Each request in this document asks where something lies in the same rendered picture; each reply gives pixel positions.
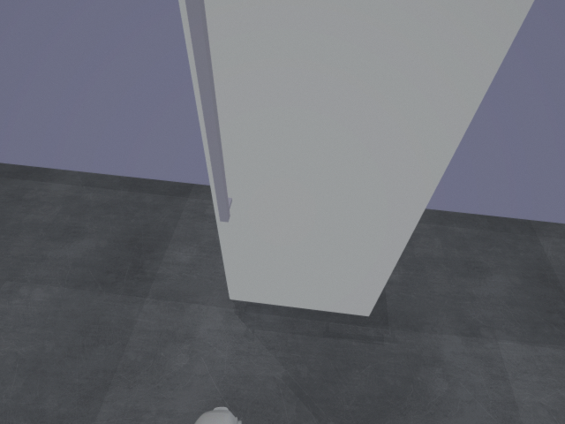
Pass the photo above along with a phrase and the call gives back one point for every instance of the handle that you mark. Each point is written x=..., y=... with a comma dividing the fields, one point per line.
x=200, y=44

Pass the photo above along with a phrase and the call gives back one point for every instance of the fridge door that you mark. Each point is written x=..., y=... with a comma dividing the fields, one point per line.
x=338, y=119

